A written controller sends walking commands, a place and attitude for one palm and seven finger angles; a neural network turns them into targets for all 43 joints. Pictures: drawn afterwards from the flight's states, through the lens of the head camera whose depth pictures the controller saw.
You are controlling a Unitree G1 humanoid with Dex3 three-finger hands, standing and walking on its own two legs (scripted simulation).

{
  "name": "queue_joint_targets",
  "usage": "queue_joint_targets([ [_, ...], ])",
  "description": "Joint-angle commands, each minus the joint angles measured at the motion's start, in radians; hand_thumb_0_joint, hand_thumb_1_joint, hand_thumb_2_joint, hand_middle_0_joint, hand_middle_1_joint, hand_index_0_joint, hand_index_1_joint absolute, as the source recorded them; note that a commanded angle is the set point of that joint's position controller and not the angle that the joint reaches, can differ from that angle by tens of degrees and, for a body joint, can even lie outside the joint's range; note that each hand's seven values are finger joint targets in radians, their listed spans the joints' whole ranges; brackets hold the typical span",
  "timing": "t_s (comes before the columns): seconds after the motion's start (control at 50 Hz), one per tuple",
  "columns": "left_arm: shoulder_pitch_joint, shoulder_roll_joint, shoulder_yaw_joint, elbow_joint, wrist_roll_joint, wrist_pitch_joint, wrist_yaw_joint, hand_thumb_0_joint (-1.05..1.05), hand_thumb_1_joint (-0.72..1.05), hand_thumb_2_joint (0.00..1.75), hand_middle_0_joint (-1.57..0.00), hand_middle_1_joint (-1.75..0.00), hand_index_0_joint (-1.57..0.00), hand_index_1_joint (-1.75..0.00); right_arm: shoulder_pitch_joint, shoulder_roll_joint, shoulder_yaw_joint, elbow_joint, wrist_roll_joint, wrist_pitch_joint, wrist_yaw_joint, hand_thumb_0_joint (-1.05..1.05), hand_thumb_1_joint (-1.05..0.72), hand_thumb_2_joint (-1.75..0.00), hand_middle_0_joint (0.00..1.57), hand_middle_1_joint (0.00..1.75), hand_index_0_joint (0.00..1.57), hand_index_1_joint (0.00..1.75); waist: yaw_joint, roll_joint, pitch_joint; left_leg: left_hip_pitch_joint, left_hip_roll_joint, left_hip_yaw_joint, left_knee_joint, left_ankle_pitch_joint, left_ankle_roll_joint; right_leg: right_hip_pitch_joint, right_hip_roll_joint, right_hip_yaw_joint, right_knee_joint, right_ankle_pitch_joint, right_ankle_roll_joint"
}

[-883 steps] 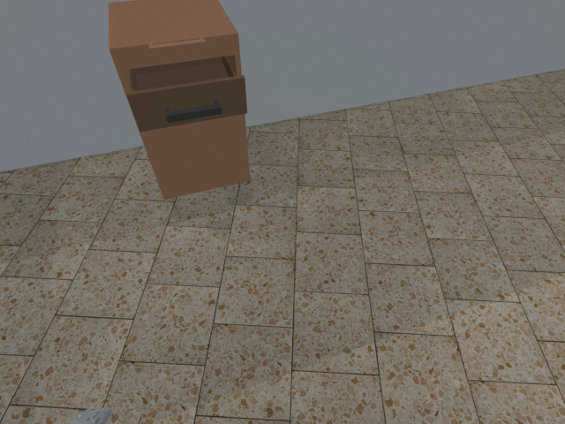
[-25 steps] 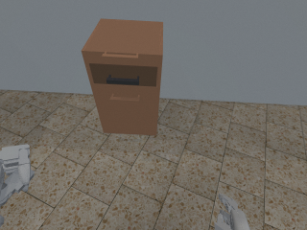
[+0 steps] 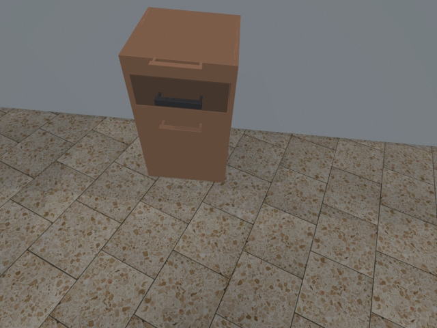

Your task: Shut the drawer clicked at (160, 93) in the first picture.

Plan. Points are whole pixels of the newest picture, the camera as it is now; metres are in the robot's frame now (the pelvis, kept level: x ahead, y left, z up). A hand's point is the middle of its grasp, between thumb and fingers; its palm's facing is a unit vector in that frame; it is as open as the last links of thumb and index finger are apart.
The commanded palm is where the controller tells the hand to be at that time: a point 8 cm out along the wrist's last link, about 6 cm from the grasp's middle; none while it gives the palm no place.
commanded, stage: let the arm hang, fingers relaxed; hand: left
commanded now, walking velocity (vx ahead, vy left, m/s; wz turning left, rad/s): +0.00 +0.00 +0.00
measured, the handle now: (179, 99) +0.93 +0.20 -0.19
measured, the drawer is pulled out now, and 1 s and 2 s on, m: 0.00 0.00 0.00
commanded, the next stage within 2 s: look to check the result in 0.68 s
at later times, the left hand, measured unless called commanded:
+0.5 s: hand out of the picture +0.00 +0.12 -0.18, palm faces +0.03 -0.99 -0.15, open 7.3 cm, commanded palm none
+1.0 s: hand out of the picture -0.01 +0.11 -0.18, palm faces +0.05 -0.98 -0.18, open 7.4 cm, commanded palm none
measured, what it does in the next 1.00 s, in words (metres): shifts its weight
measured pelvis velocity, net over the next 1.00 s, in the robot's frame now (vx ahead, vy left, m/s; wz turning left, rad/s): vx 0.02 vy -0.05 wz -0.02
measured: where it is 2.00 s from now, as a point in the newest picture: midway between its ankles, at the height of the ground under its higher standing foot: outside the picture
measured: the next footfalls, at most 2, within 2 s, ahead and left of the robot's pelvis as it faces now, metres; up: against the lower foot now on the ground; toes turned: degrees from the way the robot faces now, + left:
none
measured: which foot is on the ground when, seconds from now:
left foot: down 0.00-1.00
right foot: down 0.00-1.00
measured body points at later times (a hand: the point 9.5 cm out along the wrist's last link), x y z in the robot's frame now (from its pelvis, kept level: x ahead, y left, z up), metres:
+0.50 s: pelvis +0.01 -0.03 +0.00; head +0.01 -0.04 +0.45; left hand +0.00 +0.17 -0.16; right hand -0.01 -0.23 -0.17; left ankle +0.08 +0.09 -0.74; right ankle -0.03 -0.11 -0.74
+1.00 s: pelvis +0.02 -0.05 +0.00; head +0.03 -0.05 +0.45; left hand -0.02 +0.16 -0.16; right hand +0.00 -0.25 -0.17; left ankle +0.08 +0.09 -0.74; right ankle -0.03 -0.11 -0.74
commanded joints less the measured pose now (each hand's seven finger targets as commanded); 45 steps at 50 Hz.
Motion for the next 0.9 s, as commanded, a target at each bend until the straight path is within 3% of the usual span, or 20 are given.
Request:
queue_joint_targets([
  [0.0, 0.055, 0.073, -0.005, 0.013, -0.004, -0.033, 0.003, 0.00, 0.90, 0.90, -0.52, -0.65, -0.52, -0.65, 0.025, -0.112, -0.029, -0.016, 0.006, -0.028, -0.011, 0.00, -0.90, -0.90, 0.20, 0.30, 0.20, 0.30, -0.010, 0.066, -0.024, 0.131, 0.127, -0.164, -0.130, -0.181, 0.010, -0.117, -0.081, 0.094, -0.122, -0.052, -0.054],
  [0.16, 0.090, 0.032, -0.017, 0.072, -0.008, -0.035, 0.017, 0.00, 0.90, 0.90, -0.20, -0.30, -0.20, -0.30, 0.075, -0.058, -0.026, 0.047, 0.007, -0.023, -0.014, 0.00, -0.90, -0.90, 0.20, 0.30, 0.20, 0.30, -0.013, -0.006, 0.032, 0.139, 0.114, -0.117, -0.094, -0.118, 0.005, -0.158, -0.088, 0.098, -0.137, -0.078, -0.056],
  [0.34, 0.092, -0.017, -0.012, 0.073, -0.008, -0.039, 0.028, 0.00, 0.90, 0.90, -0.20, -0.30, -0.20, -0.30, 0.101, 0.008, -0.021, 0.075, 0.002, -0.025, -0.015, 0.00, -0.90, -0.90, 0.20, 0.30, 0.20, 0.30, -0.013, 0.002, 0.079, 0.108, 0.102, -0.087, -0.060, -0.070, -0.002, -0.171, -0.090, 0.107, -0.142, -0.075, -0.058],
  [0.4, 0.084, -0.028, -0.008, 0.066, -0.009, -0.043, 0.029, 0.00, 0.90, 0.90, -0.20, -0.30, -0.20, -0.30, 0.106, 0.020, -0.018, 0.078, 0.001, -0.032, -0.018, 0.00, -0.90, -0.90, 0.20, 0.30, 0.20, 0.30, -0.012, 0.026, 0.070, 0.109, 0.104, -0.081, -0.048, -0.018, -0.003, -0.148, -0.093, 0.109, -0.134, -0.018, -0.058],
  [0.46, 0.077, -0.037, -0.005, 0.062, -0.009, -0.047, 0.031, 0.00, 0.90, 0.90, -0.20, -0.30, -0.20, -0.30, 0.109, 0.026, -0.018, 0.079, 0.000, -0.036, -0.020, 0.00, -0.90, -0.90, 0.20, 0.30, 0.20, 0.30, -0.010, 0.008, 0.062, 0.105, 0.107, -0.077, -0.033, 0.023, -0.003, -0.122, -0.094, 0.105, -0.132, 0.036, -0.054],
  [0.54, 0.071, -0.040, -0.002, 0.062, -0.009, -0.046, 0.032, 0.00, 0.90, 0.90, -0.20, -0.30, -0.20, -0.30, 0.111, 0.033, -0.018, 0.077, 0.000, -0.037, -0.024, 0.00, -0.90, -0.90, 0.20, 0.30, 0.20, 0.30, -0.009, 0.047, 0.073, 0.100, 0.111, -0.069, -0.023, 0.042, -0.006, -0.111, -0.094, 0.107, -0.135, 0.066, -0.054],
  [0.64, 0.071, -0.043, 0.001, 0.056, -0.010, -0.048, 0.034, 0.00, 0.90, 0.90, -0.20, -0.30, -0.20, -0.30, 0.117, 0.031, -0.021, 0.073, 0.002, -0.038, -0.027, 0.00, -0.90, -0.90, 0.20, 0.30, 0.20, 0.30, -0.011, 0.010, 0.050, 0.113, 0.114, -0.062, -0.004, 0.068, -0.007, -0.082, -0.097, 0.107, -0.137, 0.143, -0.046],
  [0.72, 0.077, -0.042, 0.005, 0.053, -0.009, -0.048, 0.035, 0.00, 0.90, 0.90, -0.20, -0.30, -0.20, -0.30, 0.117, 0.025, -0.022, 0.071, 0.003, -0.038, -0.030, 0.00, -0.90, -0.90, 0.20, 0.30, 0.20, 0.30, -0.010, 0.015, 0.037, 0.123, 0.114, -0.052, 0.010, 0.085, -0.009, -0.063, -0.097, 0.107, -0.134, 0.209, -0.036],
  [0.88, 0.088, -0.039, 0.003, 0.061, -0.010, -0.047, 0.036, 0.00, 0.90, 0.90, -0.20, -0.30, -0.20, -0.30, 0.112, 0.025, -0.020, 0.071, 0.005, -0.033, -0.032, 0.00, -0.90, -0.90, 0.20, 0.30, 0.20, 0.30, -0.011, -0.006, 0.052, 0.135, 0.116, -0.042, 0.009, 0.070, -0.011, -0.065, -0.098, 0.110, -0.146, 0.235, -0.023],
])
